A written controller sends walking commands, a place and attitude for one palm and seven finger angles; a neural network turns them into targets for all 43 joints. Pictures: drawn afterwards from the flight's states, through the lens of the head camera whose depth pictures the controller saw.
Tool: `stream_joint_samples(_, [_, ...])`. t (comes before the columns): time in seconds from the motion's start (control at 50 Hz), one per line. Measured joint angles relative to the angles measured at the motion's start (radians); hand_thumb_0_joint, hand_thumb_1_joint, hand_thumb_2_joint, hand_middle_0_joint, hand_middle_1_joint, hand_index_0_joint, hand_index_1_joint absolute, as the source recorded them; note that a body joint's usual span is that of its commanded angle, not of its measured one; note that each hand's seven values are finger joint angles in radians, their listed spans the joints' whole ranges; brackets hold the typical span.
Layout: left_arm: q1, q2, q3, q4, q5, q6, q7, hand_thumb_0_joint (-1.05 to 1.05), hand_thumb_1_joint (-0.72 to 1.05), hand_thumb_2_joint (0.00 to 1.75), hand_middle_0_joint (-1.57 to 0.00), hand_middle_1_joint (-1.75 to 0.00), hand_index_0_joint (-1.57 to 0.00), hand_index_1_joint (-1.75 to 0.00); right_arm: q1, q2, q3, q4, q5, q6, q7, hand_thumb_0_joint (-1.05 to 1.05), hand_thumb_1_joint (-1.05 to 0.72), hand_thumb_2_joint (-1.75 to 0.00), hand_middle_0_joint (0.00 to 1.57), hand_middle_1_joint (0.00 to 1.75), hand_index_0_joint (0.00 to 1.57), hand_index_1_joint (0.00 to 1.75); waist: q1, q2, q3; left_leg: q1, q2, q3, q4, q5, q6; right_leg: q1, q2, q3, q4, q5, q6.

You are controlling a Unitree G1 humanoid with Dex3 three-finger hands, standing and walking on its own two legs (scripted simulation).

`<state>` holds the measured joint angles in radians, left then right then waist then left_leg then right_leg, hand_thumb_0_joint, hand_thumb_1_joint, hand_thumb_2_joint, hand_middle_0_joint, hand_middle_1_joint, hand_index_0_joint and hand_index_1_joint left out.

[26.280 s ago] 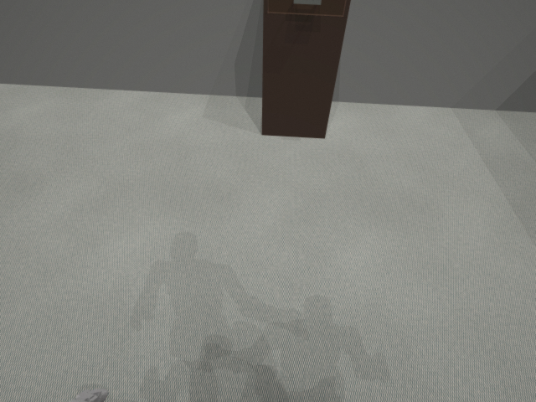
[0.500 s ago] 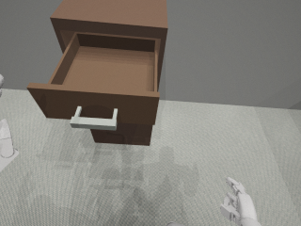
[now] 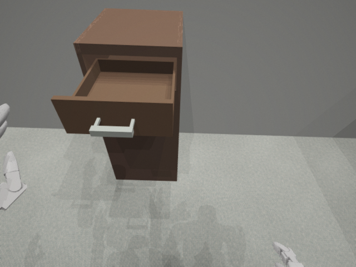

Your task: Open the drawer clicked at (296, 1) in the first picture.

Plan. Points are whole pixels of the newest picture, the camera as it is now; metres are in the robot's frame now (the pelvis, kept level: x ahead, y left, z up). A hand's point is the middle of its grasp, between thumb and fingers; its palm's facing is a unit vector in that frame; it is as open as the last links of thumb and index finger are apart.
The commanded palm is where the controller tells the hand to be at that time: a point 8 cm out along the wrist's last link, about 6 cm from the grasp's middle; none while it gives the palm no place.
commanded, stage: stop stepping back and stand still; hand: left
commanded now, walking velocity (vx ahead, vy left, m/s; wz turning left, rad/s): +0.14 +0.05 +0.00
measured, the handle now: (113, 126) +0.50 +0.21 +0.03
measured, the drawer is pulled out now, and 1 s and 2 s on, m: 0.29 0.29 0.29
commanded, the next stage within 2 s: let the arm hang, fingers relaxed in 0.24 s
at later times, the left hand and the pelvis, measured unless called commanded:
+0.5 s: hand (68, 248) +0.18 +0.24 -0.03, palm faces +0.17 -0.91 -0.39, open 7.4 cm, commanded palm none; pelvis -0.01 +0.01 -0.01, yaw +3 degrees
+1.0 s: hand out of the picture -0.08 +0.19 -0.16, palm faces +0.06 -0.97 -0.22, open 7.3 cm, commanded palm none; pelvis -0.01 +0.01 +0.01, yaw +1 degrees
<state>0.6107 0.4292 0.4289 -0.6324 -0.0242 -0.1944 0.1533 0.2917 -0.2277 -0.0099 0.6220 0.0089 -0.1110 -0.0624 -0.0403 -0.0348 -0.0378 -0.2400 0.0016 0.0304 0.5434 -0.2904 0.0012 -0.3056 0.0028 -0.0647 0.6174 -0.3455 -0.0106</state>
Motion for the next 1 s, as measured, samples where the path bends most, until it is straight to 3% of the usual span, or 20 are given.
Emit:
stream_joint_samples(0.08, [-0.038, -0.017, -0.007, 0.028, 0.000, -0.028, -0.009, 0.01, 0.88, 0.89, -0.21, -0.31, -0.22, -0.30, -0.017, -0.002, -0.007, 0.029, 0.004, 0.011, 0.009, 0.02, -0.91, -0.90, 0.20, 0.30, 0.20, 0.30, 0.013, 0.037, 0.013, -0.066, 0.011, -0.031, 0.161, -0.095, 0.022, 0.019, 0.030, -0.026, -0.052, 0.089, -0.064])
stream_joint_samples(0.14, [-0.050, -0.047, -0.020, 0.044, -0.005, -0.046, -0.016, 0.01, 0.88, 0.89, -0.21, -0.31, -0.22, -0.30, -0.028, 0.004, -0.009, 0.041, 0.000, 0.030, 0.016, 0.02, -0.91, -0.90, 0.20, 0.30, 0.20, 0.30, 0.021, 0.026, 0.010, -0.114, -0.004, -0.017, 0.266, -0.089, 0.028, 0.035, 0.024, -0.022, -0.104, 0.114, -0.072])
stream_joint_samples(0.24, [-0.021, -0.058, -0.035, 0.012, -0.004, -0.044, -0.008, 0.01, 0.88, 0.89, -0.21, -0.31, -0.22, -0.30, -0.029, 0.007, 0.007, -0.001, -0.009, 0.026, 0.007, 0.02, -0.91, -0.90, 0.20, 0.30, 0.20, 0.30, 0.019, 0.021, 0.011, -0.020, 0.015, 0.007, -0.025, -0.045, 0.050, 0.035, 0.023, -0.022, -0.125, 0.130, -0.060])
stream_joint_samples(0.28, [-0.024, -0.050, -0.042, -0.003, -0.005, -0.041, -0.004, 0.01, 0.88, 0.89, -0.21, -0.31, -0.22, -0.30, -0.044, 0.008, 0.006, -0.009, -0.010, 0.019, 0.002, 0.02, -0.91, -0.90, 0.20, 0.30, 0.20, 0.30, 0.021, 0.022, 0.032, -0.016, 0.018, 0.008, -0.047, 0.061, 0.024, 0.027, 0.020, -0.023, -0.094, 0.114, -0.050])
stream_joint_samples(0.34, [-0.022, -0.032, -0.032, 0.001, -0.002, -0.035, -0.003, 0.01, 0.88, 0.89, -0.21, -0.31, -0.22, -0.30, -0.058, 0.023, 0.016, -0.011, -0.002, 0.015, 0.002, 0.02, -0.91, -0.90, 0.20, 0.30, 0.20, 0.30, 0.028, 0.015, 0.037, -0.008, 0.012, 0.017, -0.043, 0.062, 0.001, 0.028, 0.014, -0.010, -0.082, 0.102, -0.037])
stream_joint_samples(0.38, [-0.102, -0.027, -0.091, 0.154, 0.034, -0.032, -0.046, 0.00, 0.88, 0.90, -0.21, -0.31, -0.21, -0.30, -0.072, 0.008, 0.002, 0.041, -0.009, -0.020, 0.036, 0.02, -0.90, -0.90, 0.20, 0.30, 0.20, 0.30, 0.037, 0.043, 0.014, -0.047, 0.006, 0.004, -0.011, 0.049, -0.002, -0.001, 0.006, -0.023, -0.056, 0.095, -0.037])
stream_joint_samples(0.42, [-0.209, -0.065, -0.185, 0.414, 0.050, 0.049, -0.094, 0.00, 0.89, 0.90, -0.20, -0.30, -0.21, -0.30, -0.101, -0.014, -0.005, 0.106, -0.015, 0.008, 0.053, 0.01, -0.90, -0.90, 0.20, 0.30, 0.20, 0.30, 0.049, 0.082, -0.006, -0.078, -0.001, -0.005, 0.032, 0.031, 0.000, -0.024, -0.002, -0.032, -0.024, 0.076, -0.045])
stream_joint_samples(0.46, [-0.294, -0.118, -0.259, 0.700, 0.058, 0.139, -0.120, 0.00, 0.89, 0.90, -0.20, -0.30, -0.20, -0.30, -0.122, -0.017, -0.005, 0.155, -0.021, 0.052, 0.060, 0.01, -0.91, -0.90, 0.20, 0.30, 0.20, 0.30, 0.046, 0.103, -0.010, -0.090, -0.006, -0.011, 0.067, 0.014, 0.004, -0.030, -0.009, -0.038, 0.005, 0.059, -0.047])
stream_joint_samples(0.52, [-0.355, -0.187, -0.336, 1.064, 0.060, 0.233, -0.136, 0.00, 0.90, 0.90, -0.19, -0.30, -0.20, -0.30, -0.126, 0.007, 0.006, 0.195, -0.031, 0.104, 0.065, 0.01, -0.91, -0.90, 0.20, 0.30, 0.20, 0.30, 0.026, 0.085, 0.023, -0.079, -0.008, -0.014, 0.095, -0.002, 0.003, -0.018, -0.012, -0.041, 0.032, 0.042, -0.048])
stream_joint_samples(0.58, [-0.351, -0.247, -0.397, 1.328, 0.052, 0.275, -0.146, 0.00, 0.91, 0.90, -0.19, -0.30, -0.20, -0.30, -0.102, 0.039, 0.021, 0.235, -0.037, 0.123, 0.062, 0.01, -0.91, -0.90, 0.20, 0.30, 0.20, 0.30, 0.014, 0.041, 0.065, -0.047, -0.004, -0.004, 0.067, 0.008, 0.004, 0.007, -0.007, -0.031, 0.010, 0.054, -0.042])
stream_joint_samples(0.62, [-0.336, -0.283, -0.400, 1.447, 0.036, 0.272, -0.136, 0.00, 0.93, 0.89, -0.20, -0.30, -0.20, -0.30, -0.074, 0.055, 0.030, 0.271, -0.037, 0.127, 0.055, 0.01, -0.91, -0.90, 0.20, 0.30, 0.20, 0.30, 0.017, 0.022, 0.090, -0.034, 0.005, -0.006, 0.037, 0.024, 0.005, 0.028, 0.005, -0.032, -0.038, 0.081, -0.044])
stream_joint_samples(0.74, [-0.286, -0.238, -0.392, 1.627, 0.036, 0.234, -0.137, -0.03, 1.00, 0.89, -0.20, -0.30, -0.21, -0.30, 0.007, 0.054, 0.011, 0.389, -0.033, 0.146, 0.032, 0.01, -0.93, -0.90, 0.20, 0.30, 0.20, 0.30, 0.055, 0.009, 0.125, -0.009, 0.018, -0.013, -0.056, 0.079, 0.001, 0.074, 0.024, -0.039, -0.174, 0.158, -0.048])
stream_joint_samples(0.86, [-0.239, -0.236, -0.406, 1.748, 0.035, 0.228, -0.137, -0.01, 0.95, 0.89, -0.20, -0.30, -0.20, -0.30, 0.056, 0.054, 0.006, 0.456, -0.028, 0.148, 0.026, 0.01, -0.92, -0.90, 0.20, 0.30, 0.20, 0.30, 0.055, 0.032, 0.127, 0.012, 0.011, -0.004, -0.098, 0.097, 0.008, 0.089, 0.019, -0.030, -0.210, 0.176, -0.042])
stream_joint_samples(1.0, [-0.250, -0.268, -0.417, 1.795, 0.032, 0.217, -0.131, 0.00, 0.92, 0.89, -0.20, -0.30, -0.20, -0.30, 0.061, 0.095, 0.016, 0.491, -0.025, 0.141, 0.026, 0.01, -0.91, -0.90, 0.20, 0.30, 0.20, 0.30, 0.047, 0.057, 0.115, 0.030, 0.005, 0.009, -0.116, 0.101, 0.012, 0.094, 0.013, -0.017, -0.206, 0.172, -0.037])
